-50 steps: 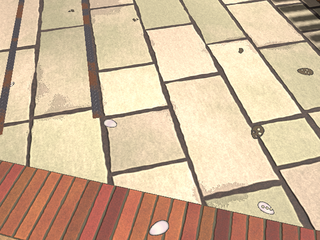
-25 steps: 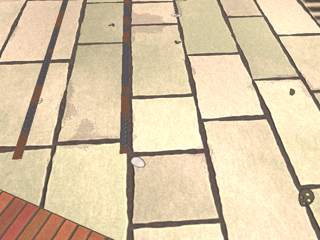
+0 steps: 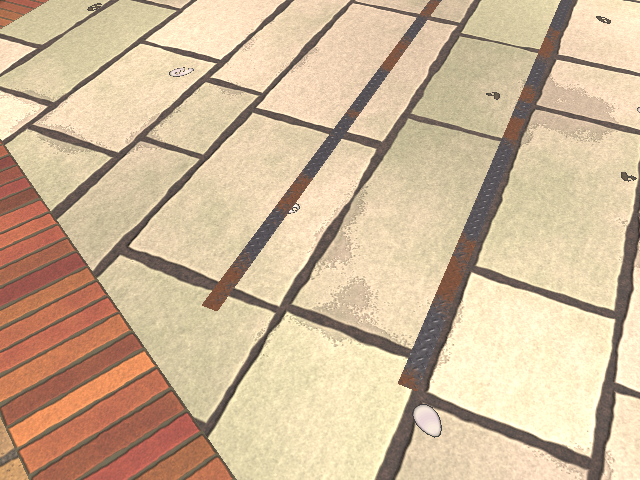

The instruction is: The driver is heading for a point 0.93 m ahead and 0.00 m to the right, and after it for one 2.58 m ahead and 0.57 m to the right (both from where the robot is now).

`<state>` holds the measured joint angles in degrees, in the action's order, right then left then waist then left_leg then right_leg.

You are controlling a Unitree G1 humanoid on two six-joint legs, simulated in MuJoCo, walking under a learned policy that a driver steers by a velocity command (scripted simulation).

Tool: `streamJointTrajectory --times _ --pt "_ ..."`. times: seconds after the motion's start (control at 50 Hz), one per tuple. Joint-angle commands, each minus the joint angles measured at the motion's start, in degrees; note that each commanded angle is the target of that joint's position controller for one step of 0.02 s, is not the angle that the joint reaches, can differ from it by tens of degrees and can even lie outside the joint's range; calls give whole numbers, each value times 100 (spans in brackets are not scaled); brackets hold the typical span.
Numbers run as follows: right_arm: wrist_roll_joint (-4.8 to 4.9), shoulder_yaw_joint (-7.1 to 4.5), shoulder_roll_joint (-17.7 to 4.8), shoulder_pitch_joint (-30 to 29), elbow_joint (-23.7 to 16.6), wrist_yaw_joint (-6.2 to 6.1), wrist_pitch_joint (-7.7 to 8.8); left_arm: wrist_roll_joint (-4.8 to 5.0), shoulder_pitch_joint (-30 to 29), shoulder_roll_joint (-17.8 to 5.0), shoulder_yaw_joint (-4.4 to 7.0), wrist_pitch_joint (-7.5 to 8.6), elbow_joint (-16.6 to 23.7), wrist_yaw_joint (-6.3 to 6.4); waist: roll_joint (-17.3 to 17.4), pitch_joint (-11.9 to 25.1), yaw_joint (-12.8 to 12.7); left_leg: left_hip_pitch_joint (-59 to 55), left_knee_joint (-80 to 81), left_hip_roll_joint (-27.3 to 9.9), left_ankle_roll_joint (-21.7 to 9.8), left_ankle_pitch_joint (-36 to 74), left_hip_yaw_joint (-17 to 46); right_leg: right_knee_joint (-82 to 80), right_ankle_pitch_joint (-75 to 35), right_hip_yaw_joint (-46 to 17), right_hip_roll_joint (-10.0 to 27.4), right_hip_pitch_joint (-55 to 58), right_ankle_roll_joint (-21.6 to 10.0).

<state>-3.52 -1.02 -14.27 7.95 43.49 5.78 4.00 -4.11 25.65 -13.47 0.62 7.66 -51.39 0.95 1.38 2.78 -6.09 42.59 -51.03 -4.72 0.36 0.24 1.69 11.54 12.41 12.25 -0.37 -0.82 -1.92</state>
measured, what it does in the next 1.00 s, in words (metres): walks ahead: left foot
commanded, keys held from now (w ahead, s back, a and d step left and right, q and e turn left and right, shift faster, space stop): w+q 0.10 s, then q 0.14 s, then e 0.28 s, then w+e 0.48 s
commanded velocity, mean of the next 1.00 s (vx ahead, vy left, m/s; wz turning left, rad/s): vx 0.30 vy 0.00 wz -0.04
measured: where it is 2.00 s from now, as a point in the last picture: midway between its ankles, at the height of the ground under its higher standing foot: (381, 385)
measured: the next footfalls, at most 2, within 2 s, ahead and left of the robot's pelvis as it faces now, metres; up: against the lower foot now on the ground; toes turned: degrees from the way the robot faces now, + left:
left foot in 0.22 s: +0.27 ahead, +0.17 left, +0.00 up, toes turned +12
right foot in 1.06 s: +0.48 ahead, -0.13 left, -0.15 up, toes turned -15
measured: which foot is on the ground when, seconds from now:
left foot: up 0.00-0.20, down 0.22-1.00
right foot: down 0.00-0.24, up 0.26-1.00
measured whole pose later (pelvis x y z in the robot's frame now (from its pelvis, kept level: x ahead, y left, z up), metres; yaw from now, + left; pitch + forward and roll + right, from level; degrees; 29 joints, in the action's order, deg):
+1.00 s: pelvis +0.37 +0.03 -0.09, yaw -9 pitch +2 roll +4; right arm 1.4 -1.2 -10.1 30.3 58.1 -3.1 3.1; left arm 3.5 5.6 -12.1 2.4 -2.9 -47.3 -4.2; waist -1.4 -0.8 9.4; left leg 11.1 -57.5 -8.5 3.8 -45.5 -18.9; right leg 30.8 -9.7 -1.9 6.5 -26.9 -1.1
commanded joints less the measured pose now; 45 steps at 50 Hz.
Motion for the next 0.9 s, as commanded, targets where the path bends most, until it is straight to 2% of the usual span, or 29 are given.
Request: streamJointTrajectory --times 0.02,0.1,0.12,0.16,0.2,0.22,0.24,0.26,0.28,0.3,0.32,0.34,0.36,0.38,0.4,0.42,0.44,0.46,0.48,0.5,0.52,0.54,0.58,0.64,0.68,0.74,0.82,0.88,0.9 --pt "5 -47 -230 -10 -315 23 -36 -22 -258 -666 121 109 248 -90 -565 -518 319 266 395 -72 -138 460 48 -350 -2757 -504 1763 261 -1199" --pt "22 -43 -211 -509 -545 7 -64 -29 -6 -841 152 79 6 -106 -622 -826 140 223 896 48 -287 -32 -201 -311 -2498 -201 1904 869 -1042" --pt "21 -47 -215 -574 -622 2 -53 4 -91 -938 190 69 24 -80 -606 -877 155 84 1010 134 -325 -362 -334 -216 -2891 -93 1908 965 -1024" --pt "40 -88 -289 -554 -740 -3 -24 11 -410 -1191 272 33 111 -44 -781 -703 362 -680 1104 369 -441 -958 -615 221 -4318 205 1801 900 -898" --pt "174 -252 -615 48 -561 -53 102 -3 -704 -1498 389 -1 268 5 -703 -467 728 -1964 1802 853 -626 -492 -962 1204 -5649 521 1572 630 -633" --pt "175 -437 -920 698 -367 -182 217 -77 -495 -1434 375 5 223 -57 -540 -125 958 -3412 2015 1202 -898 244 -1099 2245 -5498 554 1299 -72 -387" --pt "-21 -628 -1313 1778 -115 -425 250 -257 -171 -825 194 27 225 -171 264 861 1199 -5766 1529 526 -1728 2695 -103 3994 -2854 417 948 -1668 184" --pt "-64 -602 -1604 2340 -118 -483 176 -274 921 45 -68 31 420 -373 1035 3178 641 -8032 1903 -1428 -3411 4048 2913 5562 2675 -607 76 -2676 569" --pt "-185 -595 -1222 2596 105 -429 260 207 -757 -522 96 -9 617 -490 -163 1267 1523 -6625 2729 -1441 -2752 3638 3042 5849 2379 -1503 -89 -3842 417" --pt "18 -655 -1269 2188 180 -466 328 264 -1542 -613 128 -31 918 -482 64 184 1326 -5375 2820 -1251 -2309 3207 2039 5950 2272 -1533 323 -4141 288" --pt "262 -557 -930 1751 134 -488 277 108 -1376 -944 226 -95 783 -354 83 210 999 -4472 2874 -1147 -2197 3201 1591 6029 2311 -1444 701 -3646 346" --pt "378 -378 -545 1322 90 -492 227 -49 -991 -695 150 -154 661 -291 152 167 574 -3470 3166 -921 -1957 2727 1109 5474 2065 -1557 993 -2973 287" --pt "319 -298 -397 1135 24 -440 176 -46 -776 -343 44 -222 507 -322 153 -189 345 -2323 3565 -825 -1763 2306 767 5343 1556 -1472 974 -2286 303" --pt "147 -234 -342 821 -88 -463 193 -93 -276 -82 -16 -277 272 -409 91 -19 152 -1718 3831 -580 -1585 2032 471 5352 503 -1498 807 -1680 183" --pt "265 -226 -322 554 -114 -505 97 542 103 -417 178 -689 -16 -243 -463 57 162 -1789 3711 -646 -1433 3396 59 5247 151 -1168 306 -1188 309" --pt "340 -355 -774 706 27 -556 101 621 -115 -375 221 -890 149 -146 -105 -152 134 -1668 3725 -573 -1312 3167 -137 5094 -253 -1392 240 -1510 298" --pt "-61 -176 -507 425 -139 -487 365 -20 -132 -341 128 -532 269 -411 551 116 49 -1356 3935 -534 -1420 1445 -140 5424 -641 -1793 651 -1497 200" --pt "-122 -206 -470 386 -62 -505 374 -90 -141 -492 219 -421 211 -458 227 -30 151 -1538 3906 -679 -1526 909 15 5462 -704 -1919 583 -1815 195" --pt "-193 -166 -402 359 -53 -523 326 -58 -514 -549 196 -329 323 -449 -54 -79 336 -1946 3727 -870 -1547 375 196 5120 -947 -2190 668 -2434 241" --pt "-190 -133 -385 553 42 -502 282 -29 -704 -580 210 -251 360 -390 -134 -161 487 -2420 3651 -1010 -1638 228 273 4799 -1146 -2369 723 -2902 315" --pt "-129 -117 -395 782 142 -495 261 0 -932 -669 234 -211 442 -314 -187 -173 604 -2774 3541 -1127 -1738 175 348 4556 -1303 -2474 752 -3226 419" --pt "-91 -93 -369 1132 293 -494 222 -4 -990 -656 255 -226 416 -252 -75 -191 730 -3112 3518 -1143 -1835 -106 379 4377 -1425 -2472 753 -3446 496" --pt "-86 -64 -333 1587 516 -481 198 -87 -1065 -630 270 -285 366 -166 35 -351 929 -3644 3439 -1179 -1874 -889 480 3986 -1721 -2443 707 -4030 552" --pt "-89 52 -115 2027 772 -465 207 -131 -1271 -473 268 -331 327 -115 18 -441 1099 -4044 3268 -1257 -1788 -1585 577 3489 -1959 -2418 737 -4473 528" --pt "-76 137 33 2133 876 -468 237 -132 -1385 -371 255 -353 321 -124 27 -479 1084 -4059 3218 -1295 -1728 -1659 545 3377 -2017 -2368 782 -4497 478" --pt "-119 228 237 2437 1084 -538 285 -146 -1373 -166 209 -428 224 -145 -37 -579 1163 -3992 2900 -1266 -1566 -1980 333 3094 -2331 -2223 884 -4476 457" --pt "-109 329 427 2560 1278 -574 359 -85 -1553 27 120 -545 294 -268 24 -880 1115 -3395 2639 -1316 -1345 -1915 -40 2595 -2333 -1806 1049 -3828 347" --pt "-119 338 363 2431 1307 -620 357 -132 -1722 27 70 -637 478 -325 98 -1076 1052 -2923 2357 -1423 -1115 -2306 -313 2277 -2211 -1571 1053 -3133 205" --pt "655 -149 -733 1753 1229 -813 173 1050 -2483 -332 242 -790 722 -399 210 -1351 1313 -2256 1576 -1186 -958 -1980 -607 2434 -2569 -1582 597 -3154 153"
Keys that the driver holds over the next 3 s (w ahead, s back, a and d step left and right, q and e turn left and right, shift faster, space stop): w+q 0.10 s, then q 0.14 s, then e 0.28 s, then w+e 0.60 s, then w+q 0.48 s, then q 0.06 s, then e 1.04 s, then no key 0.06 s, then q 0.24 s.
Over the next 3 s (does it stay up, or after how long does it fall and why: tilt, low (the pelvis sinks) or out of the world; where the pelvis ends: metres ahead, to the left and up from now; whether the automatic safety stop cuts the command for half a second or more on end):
stays up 0.92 -0.05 -0.16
